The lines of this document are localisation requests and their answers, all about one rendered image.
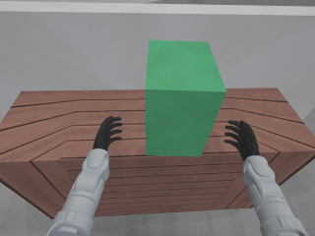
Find robot left forearm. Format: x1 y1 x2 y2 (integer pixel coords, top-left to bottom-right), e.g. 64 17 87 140
45 148 110 236

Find pedestal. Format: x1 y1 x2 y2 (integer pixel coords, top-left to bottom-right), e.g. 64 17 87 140
0 88 315 219

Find right robot hand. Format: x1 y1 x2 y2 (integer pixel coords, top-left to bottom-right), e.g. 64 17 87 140
224 120 260 161

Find carton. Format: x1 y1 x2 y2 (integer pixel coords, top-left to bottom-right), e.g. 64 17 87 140
145 39 226 157

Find left robot hand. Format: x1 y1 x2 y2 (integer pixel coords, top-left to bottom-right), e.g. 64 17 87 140
93 115 123 151

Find robot right forearm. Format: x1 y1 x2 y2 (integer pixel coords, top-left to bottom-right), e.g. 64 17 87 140
242 155 308 236

